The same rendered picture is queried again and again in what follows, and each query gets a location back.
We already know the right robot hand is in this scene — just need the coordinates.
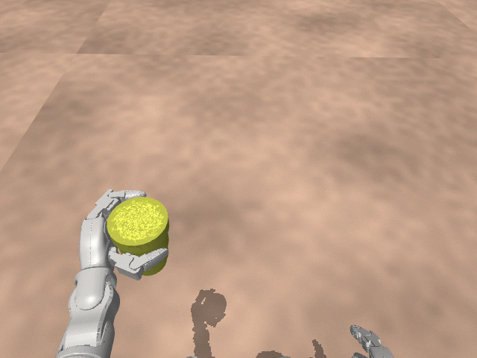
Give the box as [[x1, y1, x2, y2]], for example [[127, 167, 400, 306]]
[[350, 324, 394, 358]]

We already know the left robot arm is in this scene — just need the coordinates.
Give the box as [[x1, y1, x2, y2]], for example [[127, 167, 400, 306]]
[[55, 266, 120, 358]]

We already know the cup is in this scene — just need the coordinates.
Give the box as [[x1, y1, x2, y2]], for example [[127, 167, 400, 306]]
[[107, 197, 169, 276]]

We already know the left robot hand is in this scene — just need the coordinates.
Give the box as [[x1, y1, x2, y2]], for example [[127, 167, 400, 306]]
[[79, 189, 168, 280]]

